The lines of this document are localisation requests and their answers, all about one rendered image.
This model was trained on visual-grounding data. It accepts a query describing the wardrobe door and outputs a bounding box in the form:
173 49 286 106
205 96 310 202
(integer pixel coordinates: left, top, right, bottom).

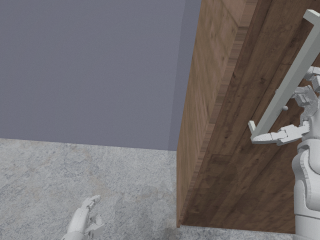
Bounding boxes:
181 0 320 234

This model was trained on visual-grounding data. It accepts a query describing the right robot hand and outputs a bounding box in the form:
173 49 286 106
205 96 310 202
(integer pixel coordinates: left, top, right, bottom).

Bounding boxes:
252 66 320 146

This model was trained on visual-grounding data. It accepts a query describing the left robot hand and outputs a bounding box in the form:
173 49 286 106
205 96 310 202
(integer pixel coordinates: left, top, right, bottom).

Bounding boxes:
67 194 104 240

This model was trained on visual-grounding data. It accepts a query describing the handle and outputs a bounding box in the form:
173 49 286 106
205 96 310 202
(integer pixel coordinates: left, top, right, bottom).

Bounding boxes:
248 9 320 141

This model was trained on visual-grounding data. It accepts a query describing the robot right forearm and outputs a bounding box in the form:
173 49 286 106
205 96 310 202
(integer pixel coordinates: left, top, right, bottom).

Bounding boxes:
291 138 320 240

